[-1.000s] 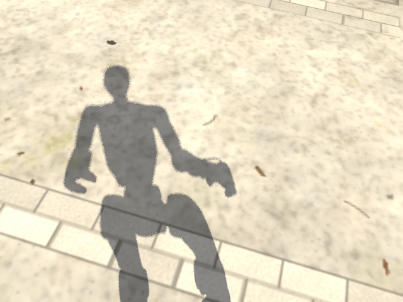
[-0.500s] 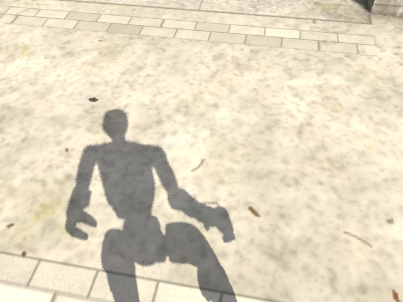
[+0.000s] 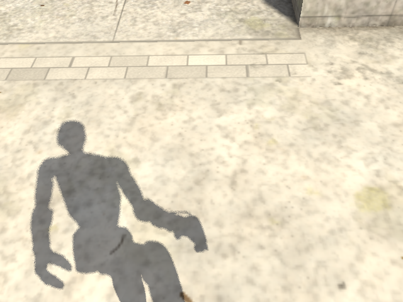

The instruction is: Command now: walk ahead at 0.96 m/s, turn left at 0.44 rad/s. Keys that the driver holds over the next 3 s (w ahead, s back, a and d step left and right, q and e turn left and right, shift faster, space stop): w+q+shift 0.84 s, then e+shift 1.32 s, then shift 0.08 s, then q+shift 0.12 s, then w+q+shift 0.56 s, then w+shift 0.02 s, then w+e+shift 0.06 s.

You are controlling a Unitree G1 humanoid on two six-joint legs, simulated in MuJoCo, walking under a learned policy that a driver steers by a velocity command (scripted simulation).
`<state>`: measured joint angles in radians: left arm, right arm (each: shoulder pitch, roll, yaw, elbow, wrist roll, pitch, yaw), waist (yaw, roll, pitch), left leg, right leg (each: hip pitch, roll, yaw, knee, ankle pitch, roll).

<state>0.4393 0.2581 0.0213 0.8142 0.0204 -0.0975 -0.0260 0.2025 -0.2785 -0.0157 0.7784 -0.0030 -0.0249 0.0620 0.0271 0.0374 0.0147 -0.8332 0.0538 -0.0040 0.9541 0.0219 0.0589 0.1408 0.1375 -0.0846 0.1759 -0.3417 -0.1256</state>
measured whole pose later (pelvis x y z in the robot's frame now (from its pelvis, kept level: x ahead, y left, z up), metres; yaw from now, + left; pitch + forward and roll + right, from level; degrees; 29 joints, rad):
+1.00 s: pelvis +0.87 +0.17 -0.03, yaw +47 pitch +1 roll -3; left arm 0.55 0.23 0.00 0.94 0.00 -0.09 0.01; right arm -0.05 -0.27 0.02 0.63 -0.04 -0.06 0.06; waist 0.10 0.07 0.06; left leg -0.57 -0.05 0.07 0.65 -0.10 0.15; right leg 0.07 -0.05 -0.16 0.83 -0.49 0.03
